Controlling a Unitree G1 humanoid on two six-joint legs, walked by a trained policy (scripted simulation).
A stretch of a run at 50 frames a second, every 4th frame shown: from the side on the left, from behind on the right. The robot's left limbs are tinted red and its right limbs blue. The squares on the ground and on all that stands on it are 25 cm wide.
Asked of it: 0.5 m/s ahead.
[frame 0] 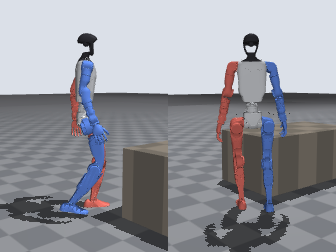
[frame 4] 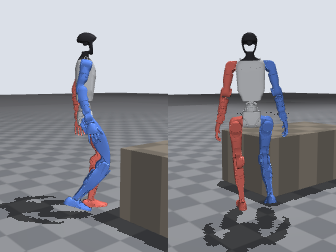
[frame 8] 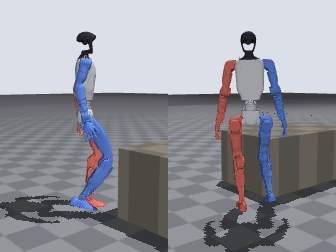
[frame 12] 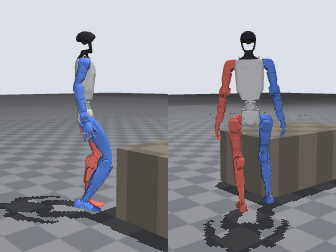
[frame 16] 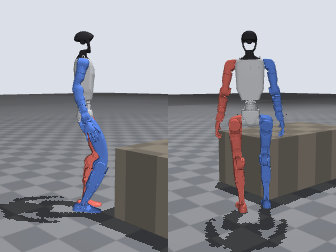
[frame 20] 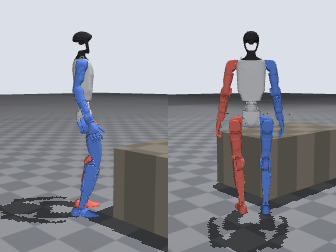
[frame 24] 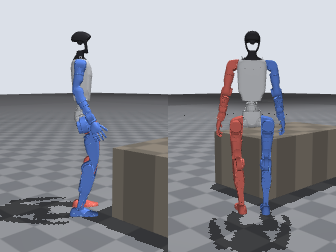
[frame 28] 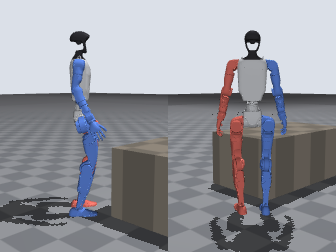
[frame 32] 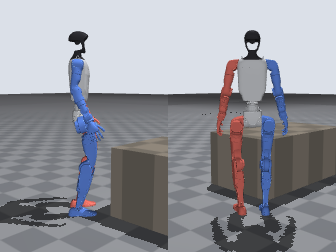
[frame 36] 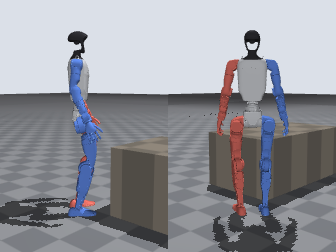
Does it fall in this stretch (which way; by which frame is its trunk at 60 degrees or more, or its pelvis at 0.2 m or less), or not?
no
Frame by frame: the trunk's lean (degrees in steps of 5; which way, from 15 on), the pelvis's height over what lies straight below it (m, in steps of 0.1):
0: 5, 0.8
4: 0, 0.8
8: 5, 0.8
12: 0, 0.8
16: 0, 0.8
20: 0, 0.8
24: 0, 0.8
28: 0, 0.8
32: 0, 0.8
36: 0, 0.8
